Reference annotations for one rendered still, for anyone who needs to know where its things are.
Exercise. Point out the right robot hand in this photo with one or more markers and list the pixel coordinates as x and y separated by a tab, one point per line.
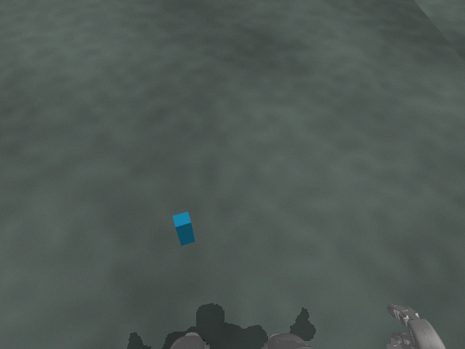
421	333

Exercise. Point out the carton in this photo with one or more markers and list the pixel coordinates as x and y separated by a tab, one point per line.
184	228

